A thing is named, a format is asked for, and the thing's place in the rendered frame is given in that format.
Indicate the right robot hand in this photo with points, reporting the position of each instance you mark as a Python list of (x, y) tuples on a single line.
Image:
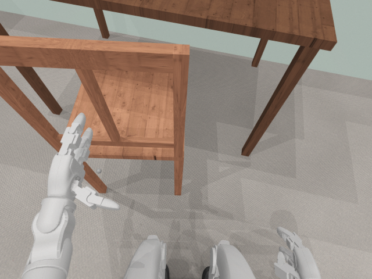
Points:
[(300, 264)]

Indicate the left robot thigh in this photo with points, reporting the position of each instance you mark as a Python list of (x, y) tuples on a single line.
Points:
[(148, 260)]

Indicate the robot thigh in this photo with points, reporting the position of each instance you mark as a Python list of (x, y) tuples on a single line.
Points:
[(148, 260), (227, 262)]

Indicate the robot left forearm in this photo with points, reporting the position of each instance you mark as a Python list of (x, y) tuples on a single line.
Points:
[(52, 228)]

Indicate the chair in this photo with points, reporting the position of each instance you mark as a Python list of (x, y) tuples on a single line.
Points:
[(133, 95)]

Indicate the left robot hand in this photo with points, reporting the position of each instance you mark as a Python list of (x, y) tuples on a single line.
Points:
[(67, 164)]

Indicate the table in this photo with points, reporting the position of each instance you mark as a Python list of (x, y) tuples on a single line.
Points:
[(308, 23)]

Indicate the right robot thigh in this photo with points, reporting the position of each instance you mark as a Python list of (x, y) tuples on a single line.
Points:
[(227, 262)]

